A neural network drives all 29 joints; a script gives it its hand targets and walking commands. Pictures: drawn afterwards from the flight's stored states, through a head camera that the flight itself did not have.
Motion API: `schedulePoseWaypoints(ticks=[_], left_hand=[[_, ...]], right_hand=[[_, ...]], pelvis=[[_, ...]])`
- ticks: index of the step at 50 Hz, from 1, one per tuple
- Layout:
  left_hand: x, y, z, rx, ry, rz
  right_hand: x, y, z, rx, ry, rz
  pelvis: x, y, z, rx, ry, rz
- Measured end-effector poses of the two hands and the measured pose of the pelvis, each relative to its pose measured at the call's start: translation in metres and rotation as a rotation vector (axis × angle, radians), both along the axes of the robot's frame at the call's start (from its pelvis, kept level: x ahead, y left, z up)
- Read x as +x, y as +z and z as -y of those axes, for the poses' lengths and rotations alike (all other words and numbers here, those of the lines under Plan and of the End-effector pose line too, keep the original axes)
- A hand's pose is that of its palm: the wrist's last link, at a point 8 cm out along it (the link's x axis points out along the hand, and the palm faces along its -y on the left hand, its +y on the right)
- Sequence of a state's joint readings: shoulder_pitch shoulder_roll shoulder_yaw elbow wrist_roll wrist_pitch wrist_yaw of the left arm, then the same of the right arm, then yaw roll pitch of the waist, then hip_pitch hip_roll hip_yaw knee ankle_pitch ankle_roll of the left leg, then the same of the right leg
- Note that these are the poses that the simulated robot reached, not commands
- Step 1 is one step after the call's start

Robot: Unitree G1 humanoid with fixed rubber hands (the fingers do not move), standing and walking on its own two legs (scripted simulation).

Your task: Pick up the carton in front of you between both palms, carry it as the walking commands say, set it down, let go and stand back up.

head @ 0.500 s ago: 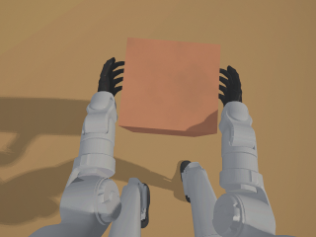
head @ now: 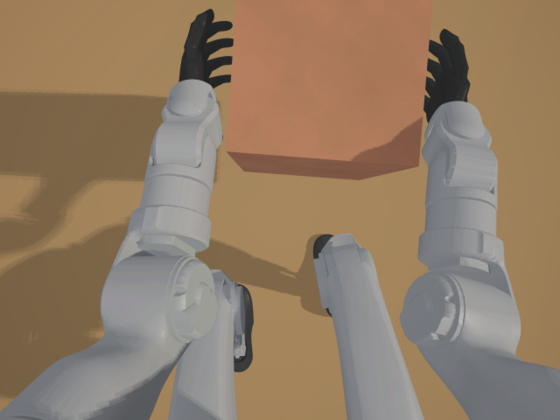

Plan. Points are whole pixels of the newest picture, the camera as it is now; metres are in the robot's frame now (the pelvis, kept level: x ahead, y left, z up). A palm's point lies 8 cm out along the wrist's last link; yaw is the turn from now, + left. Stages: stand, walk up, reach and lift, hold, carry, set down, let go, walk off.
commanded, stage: set down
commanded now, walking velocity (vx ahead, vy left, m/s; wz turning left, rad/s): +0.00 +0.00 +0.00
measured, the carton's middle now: (315, 100) +0.50 -0.14 -0.18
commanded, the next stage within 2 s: none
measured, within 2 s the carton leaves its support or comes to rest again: rests again in 1.16 s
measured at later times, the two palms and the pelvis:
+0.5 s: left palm (240, 91) +0.56 -0.04 -0.25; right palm (420, 114) +0.46 -0.32 -0.25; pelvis -0.02 -0.01 -0.09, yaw +1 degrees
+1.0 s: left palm (237, 101) +0.56 -0.03 -0.30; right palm (407, 122) +0.46 -0.31 -0.30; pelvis -0.02 +0.00 -0.12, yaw +1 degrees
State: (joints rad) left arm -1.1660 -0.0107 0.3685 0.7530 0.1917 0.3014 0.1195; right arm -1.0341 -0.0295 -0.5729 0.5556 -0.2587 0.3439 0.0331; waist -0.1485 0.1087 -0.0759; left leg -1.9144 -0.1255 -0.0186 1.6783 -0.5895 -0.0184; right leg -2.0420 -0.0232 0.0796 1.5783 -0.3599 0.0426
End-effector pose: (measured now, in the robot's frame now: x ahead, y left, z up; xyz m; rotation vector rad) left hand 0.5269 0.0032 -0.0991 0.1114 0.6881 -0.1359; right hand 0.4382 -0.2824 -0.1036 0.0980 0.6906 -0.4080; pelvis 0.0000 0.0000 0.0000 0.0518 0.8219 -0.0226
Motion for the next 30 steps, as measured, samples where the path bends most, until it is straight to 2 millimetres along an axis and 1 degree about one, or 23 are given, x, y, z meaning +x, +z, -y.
schedulePoseWaypoints(ticks=[16, 27, 30], left_hand=[[0.022, -0.094, 0.027, 0.030, -0.050, -0.018], [0.035, -0.161, 0.043, 0.052, -0.094, -0.035], [0.036, -0.174, 0.045, 0.050, -0.104, -0.048]], right_hand=[[0.013, -0.095, 0.024, -0.008, -0.014, -0.030], [0.020, -0.160, 0.039, -0.008, -0.019, -0.054], [0.020, -0.173, 0.042, -0.010, -0.015, -0.067]], pelvis=[[-0.013, -0.060, 0.008, 0.010, 0.011, 0.004], [-0.017, -0.097, 0.008, 0.005, 0.017, 0.055], [-0.016, -0.104, 0.009, 0.000, 0.033, 0.089]])
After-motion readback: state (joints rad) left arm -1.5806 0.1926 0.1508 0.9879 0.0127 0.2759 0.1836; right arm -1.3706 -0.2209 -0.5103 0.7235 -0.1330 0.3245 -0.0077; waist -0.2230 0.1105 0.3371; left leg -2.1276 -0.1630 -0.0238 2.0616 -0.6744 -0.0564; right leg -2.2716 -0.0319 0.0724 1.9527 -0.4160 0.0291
